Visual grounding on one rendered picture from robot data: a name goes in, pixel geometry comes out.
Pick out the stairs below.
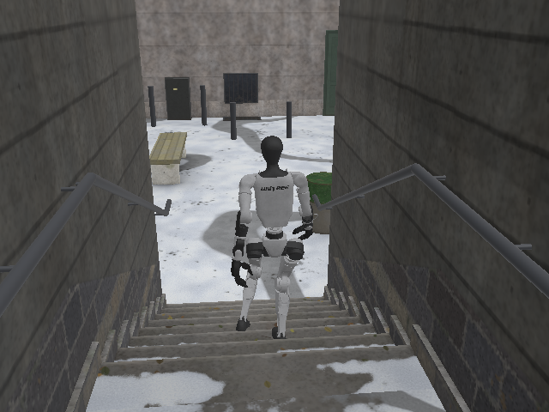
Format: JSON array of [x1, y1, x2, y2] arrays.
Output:
[[114, 296, 395, 362]]

